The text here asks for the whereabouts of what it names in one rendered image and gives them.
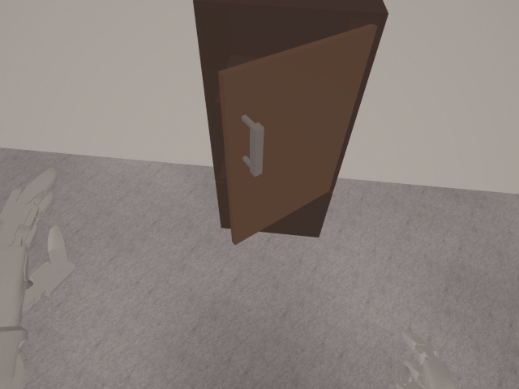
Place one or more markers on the robot right hand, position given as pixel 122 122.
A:
pixel 434 373

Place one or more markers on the handle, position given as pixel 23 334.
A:
pixel 256 146

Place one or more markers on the robot left forearm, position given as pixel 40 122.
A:
pixel 14 365

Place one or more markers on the cupboard door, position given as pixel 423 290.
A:
pixel 304 98

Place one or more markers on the robot left hand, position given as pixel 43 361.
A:
pixel 18 229

